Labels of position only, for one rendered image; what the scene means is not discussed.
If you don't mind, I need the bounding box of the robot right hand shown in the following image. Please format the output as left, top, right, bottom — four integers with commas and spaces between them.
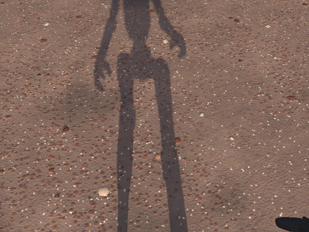
275, 217, 309, 232

